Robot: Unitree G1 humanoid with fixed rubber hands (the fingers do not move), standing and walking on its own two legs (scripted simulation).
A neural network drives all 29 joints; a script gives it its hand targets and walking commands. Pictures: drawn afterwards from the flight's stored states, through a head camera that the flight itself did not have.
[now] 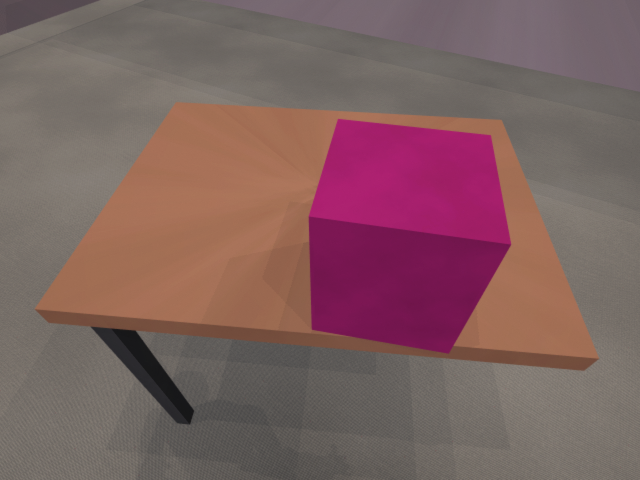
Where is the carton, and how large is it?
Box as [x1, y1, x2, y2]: [309, 119, 510, 353]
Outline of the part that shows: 338,119 309,214 312,329 448,353 510,245 490,135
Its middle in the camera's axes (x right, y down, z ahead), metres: +0.11 +0.00 +0.56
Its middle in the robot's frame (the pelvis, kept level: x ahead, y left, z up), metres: +0.44 -0.09 +0.06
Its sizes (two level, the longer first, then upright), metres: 0.210 0.200 0.250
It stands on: a table, 0.70 m high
